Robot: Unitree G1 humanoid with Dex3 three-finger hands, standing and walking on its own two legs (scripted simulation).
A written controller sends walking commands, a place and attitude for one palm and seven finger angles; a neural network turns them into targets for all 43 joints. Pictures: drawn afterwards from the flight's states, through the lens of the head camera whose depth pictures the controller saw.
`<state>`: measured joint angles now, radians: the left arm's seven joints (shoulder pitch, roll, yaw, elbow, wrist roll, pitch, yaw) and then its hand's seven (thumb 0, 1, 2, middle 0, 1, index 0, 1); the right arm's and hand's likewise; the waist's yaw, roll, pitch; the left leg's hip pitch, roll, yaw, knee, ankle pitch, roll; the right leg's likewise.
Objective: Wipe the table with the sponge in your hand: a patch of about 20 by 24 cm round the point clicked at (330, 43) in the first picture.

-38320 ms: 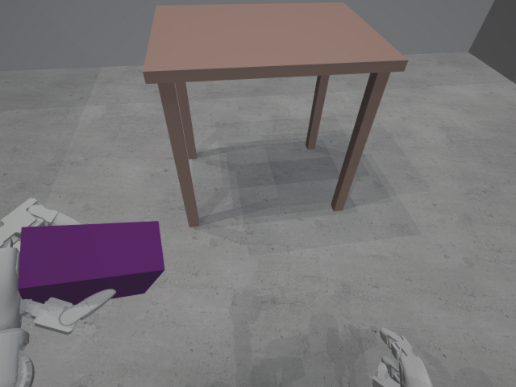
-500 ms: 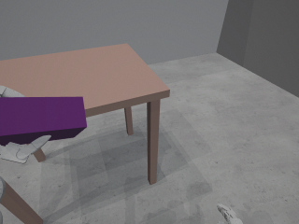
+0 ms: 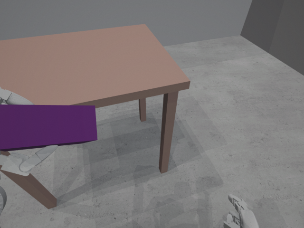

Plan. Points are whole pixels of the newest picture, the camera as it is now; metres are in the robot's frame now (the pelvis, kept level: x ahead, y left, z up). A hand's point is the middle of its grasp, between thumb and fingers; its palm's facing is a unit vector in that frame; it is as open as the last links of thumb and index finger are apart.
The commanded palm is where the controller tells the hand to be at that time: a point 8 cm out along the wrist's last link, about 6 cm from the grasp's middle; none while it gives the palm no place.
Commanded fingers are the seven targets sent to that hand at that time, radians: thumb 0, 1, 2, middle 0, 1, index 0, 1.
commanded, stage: stop stepping back and stand still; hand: left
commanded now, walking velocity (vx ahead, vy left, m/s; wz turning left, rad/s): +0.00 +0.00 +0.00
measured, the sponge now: (63, 128) +0.24 +0.18 +0.22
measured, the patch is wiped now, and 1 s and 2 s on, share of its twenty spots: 0.90 0.90 0.90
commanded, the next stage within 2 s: stand and wait in 0.78 s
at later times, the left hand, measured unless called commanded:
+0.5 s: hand out of the picture +0.19 +0.26 +0.26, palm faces +0.49 -0.81 -0.33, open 10.1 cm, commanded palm +0.14 +0.30 +0.27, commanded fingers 0.00 0.10 1.30 -1.20 -1.60 -1.20 -1.60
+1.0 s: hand out of the picture +0.17 +0.27 +0.25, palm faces +0.50 -0.80 -0.33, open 10.1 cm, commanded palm +0.12 +0.31 +0.27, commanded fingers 0.00 0.10 1.30 -1.20 -1.60 -1.20 -1.60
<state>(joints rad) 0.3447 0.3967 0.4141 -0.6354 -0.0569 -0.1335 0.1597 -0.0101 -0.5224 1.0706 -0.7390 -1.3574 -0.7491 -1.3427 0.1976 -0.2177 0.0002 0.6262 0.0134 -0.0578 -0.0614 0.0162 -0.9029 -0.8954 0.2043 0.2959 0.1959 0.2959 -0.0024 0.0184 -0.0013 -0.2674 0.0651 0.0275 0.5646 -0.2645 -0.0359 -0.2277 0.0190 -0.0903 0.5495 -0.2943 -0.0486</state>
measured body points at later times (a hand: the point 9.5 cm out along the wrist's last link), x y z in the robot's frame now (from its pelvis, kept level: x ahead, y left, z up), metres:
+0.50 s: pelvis -0.02 +0.03 +0.01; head -0.03 +0.03 +0.46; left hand +0.16 +0.30 +0.27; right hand +0.15 -0.20 -0.08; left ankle +0.02 +0.14 -0.73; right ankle +0.00 -0.09 -0.73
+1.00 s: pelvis -0.04 +0.03 +0.01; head -0.04 +0.03 +0.45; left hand +0.14 +0.31 +0.27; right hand +0.13 -0.20 -0.08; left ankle +0.02 +0.14 -0.73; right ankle +0.00 -0.09 -0.73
